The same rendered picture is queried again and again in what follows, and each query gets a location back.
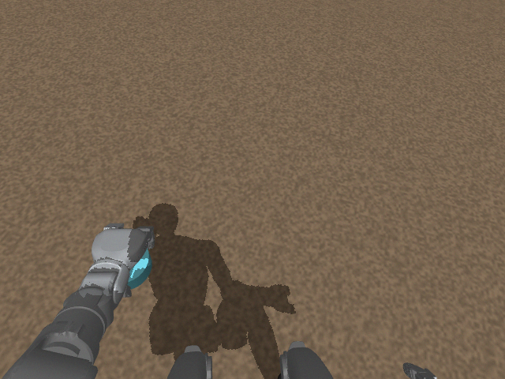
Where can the left robot hand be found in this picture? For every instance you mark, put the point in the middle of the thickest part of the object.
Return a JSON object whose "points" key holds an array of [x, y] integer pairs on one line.
{"points": [[123, 244]]}

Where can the tin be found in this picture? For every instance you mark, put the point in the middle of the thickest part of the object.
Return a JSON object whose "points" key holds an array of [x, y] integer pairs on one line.
{"points": [[140, 271]]}

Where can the left robot arm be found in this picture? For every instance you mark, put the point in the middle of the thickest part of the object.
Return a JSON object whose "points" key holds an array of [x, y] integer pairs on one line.
{"points": [[68, 347]]}

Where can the right robot hand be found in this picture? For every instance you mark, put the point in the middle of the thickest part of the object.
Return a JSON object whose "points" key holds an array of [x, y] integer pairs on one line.
{"points": [[416, 372]]}

